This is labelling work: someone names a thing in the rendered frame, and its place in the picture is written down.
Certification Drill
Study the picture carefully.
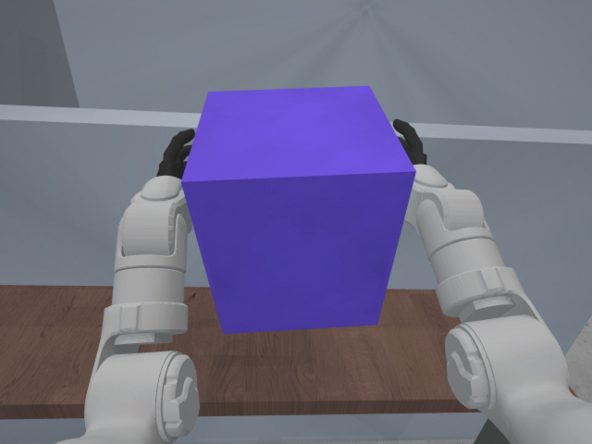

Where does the table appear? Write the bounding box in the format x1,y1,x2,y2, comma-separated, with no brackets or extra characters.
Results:
0,285,578,444

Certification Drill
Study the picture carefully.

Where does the carton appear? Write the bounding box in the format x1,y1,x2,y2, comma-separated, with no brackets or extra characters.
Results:
181,86,416,334

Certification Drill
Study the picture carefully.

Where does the right robot upper arm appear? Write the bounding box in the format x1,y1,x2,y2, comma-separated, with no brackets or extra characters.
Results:
445,314,592,444

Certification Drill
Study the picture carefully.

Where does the left robot upper arm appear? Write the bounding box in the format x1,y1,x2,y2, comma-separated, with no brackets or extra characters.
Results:
55,351,200,444

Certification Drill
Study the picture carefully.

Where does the left robot forearm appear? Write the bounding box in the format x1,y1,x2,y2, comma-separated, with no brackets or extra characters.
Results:
84,176,192,429

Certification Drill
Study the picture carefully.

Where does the robot right hand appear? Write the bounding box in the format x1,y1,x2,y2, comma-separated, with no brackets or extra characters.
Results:
393,119,426,165

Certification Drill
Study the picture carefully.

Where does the robot left hand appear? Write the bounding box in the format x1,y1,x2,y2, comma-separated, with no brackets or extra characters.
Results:
157,129,195,179

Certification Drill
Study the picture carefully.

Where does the right robot forearm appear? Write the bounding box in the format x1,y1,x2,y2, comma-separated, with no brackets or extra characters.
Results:
404,165,569,387

